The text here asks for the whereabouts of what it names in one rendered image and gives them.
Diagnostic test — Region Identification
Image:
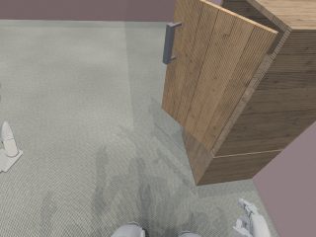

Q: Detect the robot right hand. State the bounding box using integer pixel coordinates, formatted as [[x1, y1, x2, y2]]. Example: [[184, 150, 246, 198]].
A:
[[233, 197, 272, 237]]

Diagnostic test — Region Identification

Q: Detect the handle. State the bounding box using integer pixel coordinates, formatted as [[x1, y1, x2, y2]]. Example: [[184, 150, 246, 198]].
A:
[[162, 22, 182, 65]]

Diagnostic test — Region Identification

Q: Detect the cupboard door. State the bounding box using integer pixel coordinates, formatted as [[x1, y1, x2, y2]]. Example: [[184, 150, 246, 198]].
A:
[[161, 0, 278, 151]]

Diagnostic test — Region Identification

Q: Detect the left robot thigh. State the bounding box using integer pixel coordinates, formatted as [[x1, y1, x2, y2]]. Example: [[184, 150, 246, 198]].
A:
[[111, 224, 145, 237]]

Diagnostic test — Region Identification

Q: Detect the robot left hand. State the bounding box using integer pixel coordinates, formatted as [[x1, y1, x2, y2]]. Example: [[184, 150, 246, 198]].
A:
[[0, 83, 24, 174]]

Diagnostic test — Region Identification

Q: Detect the robot left shin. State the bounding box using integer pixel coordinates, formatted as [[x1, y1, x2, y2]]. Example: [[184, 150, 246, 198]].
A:
[[128, 222, 141, 228]]

